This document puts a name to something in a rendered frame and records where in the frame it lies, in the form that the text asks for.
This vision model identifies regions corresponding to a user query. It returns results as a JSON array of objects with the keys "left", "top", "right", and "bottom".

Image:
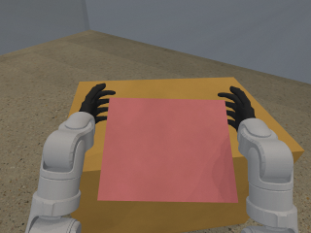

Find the robot left upper arm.
[{"left": 29, "top": 217, "right": 82, "bottom": 233}]

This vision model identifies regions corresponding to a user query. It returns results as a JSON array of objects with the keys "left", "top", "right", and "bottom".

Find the carton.
[{"left": 97, "top": 97, "right": 238, "bottom": 203}]

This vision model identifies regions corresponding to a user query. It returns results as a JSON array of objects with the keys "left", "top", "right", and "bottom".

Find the left robot forearm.
[{"left": 25, "top": 112, "right": 95, "bottom": 233}]

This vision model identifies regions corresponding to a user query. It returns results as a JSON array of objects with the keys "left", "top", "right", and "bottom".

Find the robot right hand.
[{"left": 218, "top": 86, "right": 256, "bottom": 133}]

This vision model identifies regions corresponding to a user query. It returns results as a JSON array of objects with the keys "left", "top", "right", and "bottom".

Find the robot left hand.
[{"left": 79, "top": 83, "right": 116, "bottom": 124}]

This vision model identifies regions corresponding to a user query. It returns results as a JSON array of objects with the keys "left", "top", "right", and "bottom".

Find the right robot forearm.
[{"left": 237, "top": 117, "right": 298, "bottom": 233}]

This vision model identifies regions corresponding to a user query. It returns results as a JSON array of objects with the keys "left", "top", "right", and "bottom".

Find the pedestal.
[{"left": 67, "top": 77, "right": 305, "bottom": 233}]

